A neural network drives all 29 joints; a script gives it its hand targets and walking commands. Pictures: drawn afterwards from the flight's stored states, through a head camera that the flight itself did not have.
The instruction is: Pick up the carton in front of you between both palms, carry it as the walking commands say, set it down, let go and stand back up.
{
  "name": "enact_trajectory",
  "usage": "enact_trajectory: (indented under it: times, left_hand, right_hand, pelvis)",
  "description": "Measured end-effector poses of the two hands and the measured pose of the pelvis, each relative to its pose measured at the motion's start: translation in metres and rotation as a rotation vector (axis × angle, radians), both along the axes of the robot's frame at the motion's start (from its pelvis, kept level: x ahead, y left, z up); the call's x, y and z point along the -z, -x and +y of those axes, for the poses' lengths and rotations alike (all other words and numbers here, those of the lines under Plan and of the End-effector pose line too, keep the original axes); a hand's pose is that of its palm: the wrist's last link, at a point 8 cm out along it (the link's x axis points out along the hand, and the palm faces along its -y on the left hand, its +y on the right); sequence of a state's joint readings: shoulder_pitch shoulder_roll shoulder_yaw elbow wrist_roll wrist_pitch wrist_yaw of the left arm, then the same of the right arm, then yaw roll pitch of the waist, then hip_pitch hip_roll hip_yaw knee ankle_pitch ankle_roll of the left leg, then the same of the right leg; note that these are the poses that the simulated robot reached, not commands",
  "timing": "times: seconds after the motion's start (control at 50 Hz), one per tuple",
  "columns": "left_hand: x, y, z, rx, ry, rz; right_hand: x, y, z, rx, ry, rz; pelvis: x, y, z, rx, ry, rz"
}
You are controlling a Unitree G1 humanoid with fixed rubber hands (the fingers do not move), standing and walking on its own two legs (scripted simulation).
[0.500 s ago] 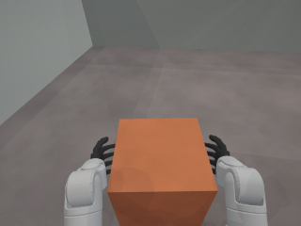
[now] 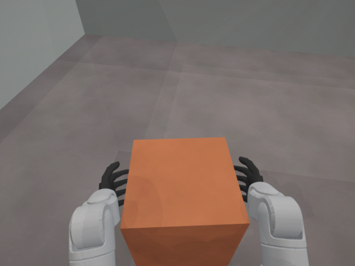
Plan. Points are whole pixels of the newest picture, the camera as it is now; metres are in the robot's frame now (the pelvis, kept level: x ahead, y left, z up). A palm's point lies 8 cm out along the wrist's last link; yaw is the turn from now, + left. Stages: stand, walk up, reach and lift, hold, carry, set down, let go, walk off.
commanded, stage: carry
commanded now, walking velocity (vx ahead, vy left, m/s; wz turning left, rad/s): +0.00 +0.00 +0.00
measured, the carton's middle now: (181, 206) +0.28 +0.00 -0.01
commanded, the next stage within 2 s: none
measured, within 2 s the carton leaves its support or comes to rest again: neither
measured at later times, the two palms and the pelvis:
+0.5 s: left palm (127, 136) +0.41 +0.13 +0.09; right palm (249, 133) +0.41 -0.17 +0.09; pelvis +0.15 -0.02 +0.01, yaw +1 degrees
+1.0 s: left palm (130, 151) +0.40 +0.13 +0.04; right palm (244, 147) +0.41 -0.17 +0.04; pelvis +0.13 -0.03 +0.01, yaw +1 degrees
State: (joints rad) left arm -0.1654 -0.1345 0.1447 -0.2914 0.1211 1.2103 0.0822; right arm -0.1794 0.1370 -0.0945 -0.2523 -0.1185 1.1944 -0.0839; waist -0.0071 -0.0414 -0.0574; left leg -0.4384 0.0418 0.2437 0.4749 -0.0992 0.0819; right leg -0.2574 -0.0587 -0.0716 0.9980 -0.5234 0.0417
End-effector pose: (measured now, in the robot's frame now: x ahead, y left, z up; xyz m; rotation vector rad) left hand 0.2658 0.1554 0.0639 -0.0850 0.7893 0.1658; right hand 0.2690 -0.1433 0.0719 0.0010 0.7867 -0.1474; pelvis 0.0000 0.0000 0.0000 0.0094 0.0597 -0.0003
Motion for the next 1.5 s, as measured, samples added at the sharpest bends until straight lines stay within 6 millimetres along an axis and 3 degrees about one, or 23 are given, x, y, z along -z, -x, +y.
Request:
enact_trajectory:
  times: [0.12, 0.32, 0.4, 0.5, 0.68, 0.96, 1.12, 1.5]
  left_hand:
    - [-0.004, -0.042, -0.003, 0.024, -0.009, 0.015]
    - [-0.045, -0.112, -0.019, 0.022, -0.058, -0.117]
    - [-0.044, -0.131, -0.023, 0.018, -0.056, -0.111]
    - [-0.028, -0.141, -0.024, 0.012, -0.055, -0.068]
    - [0.005, -0.141, -0.024, 0.022, -0.076, -0.032]
    - [0.024, -0.138, -0.025, 0.059, -0.120, -0.076]
    - [0.021, -0.137, -0.024, 0.053, -0.120, -0.119]
    - [0.019, -0.115, -0.022, 0.051, -0.117, -0.106]
  right_hand:
    - [-0.004, -0.037, -0.004, 0.015, 0.000, 0.016]
    - [-0.032, -0.109, -0.020, 0.013, -0.048, -0.118]
    - [-0.032, -0.130, -0.023, 0.007, -0.045, -0.111]
    - [-0.019, -0.144, -0.024, -0.008, -0.031, -0.068]
    - [0.013, -0.146, -0.024, -0.036, -0.001, -0.033]
    - [0.032, -0.141, -0.024, -0.064, 0.042, -0.079]
    - [0.030, -0.141, -0.024, -0.061, 0.039, -0.122]
    - [0.027, -0.119, -0.022, -0.063, 0.038, -0.109]
  pelvis:
    - [-0.013, -0.042, 0.001, 0.002, 0.012, 0.007]
    - [-0.010, -0.119, -0.014, -0.016, 0.009, -0.008]
    - [-0.008, -0.138, -0.019, -0.020, 0.010, 0.000]
    - [-0.007, -0.151, -0.023, -0.023, 0.008, 0.004]
    - [-0.003, -0.151, -0.025, -0.026, 0.007, 0.004]
    - [-0.005, -0.131, -0.025, -0.026, 0.006, -0.023]
    - [-0.007, -0.117, -0.025, -0.027, 0.007, -0.026]
    - [-0.007, -0.102, -0.023, -0.028, 0.008, -0.029]
